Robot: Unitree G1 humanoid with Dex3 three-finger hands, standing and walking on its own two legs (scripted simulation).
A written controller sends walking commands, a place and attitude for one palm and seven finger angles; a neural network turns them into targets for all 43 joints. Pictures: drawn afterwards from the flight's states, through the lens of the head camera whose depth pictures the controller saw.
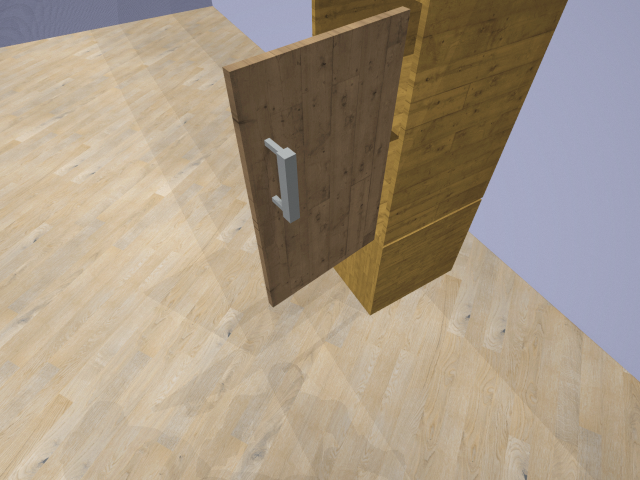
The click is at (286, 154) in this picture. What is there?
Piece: cupboard door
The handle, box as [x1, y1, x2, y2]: [264, 138, 299, 222]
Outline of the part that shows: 268,138 264,140 265,145 277,155 281,192 280,199 276,195 272,197 272,200 283,211 283,216 289,222 291,222 299,217 295,153 287,147 284,149 281,148 271,139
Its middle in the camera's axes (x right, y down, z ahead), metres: -0.07 -0.10 +0.65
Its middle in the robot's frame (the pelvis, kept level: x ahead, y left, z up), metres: +0.56 +0.10 +0.05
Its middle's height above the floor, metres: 0.83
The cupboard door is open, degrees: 98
